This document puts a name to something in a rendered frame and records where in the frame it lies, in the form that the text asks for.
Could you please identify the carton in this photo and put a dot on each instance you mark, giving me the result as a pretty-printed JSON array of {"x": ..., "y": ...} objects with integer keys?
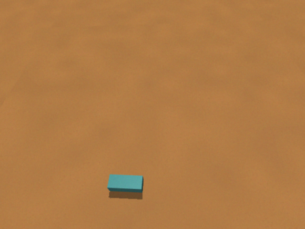
[{"x": 125, "y": 183}]

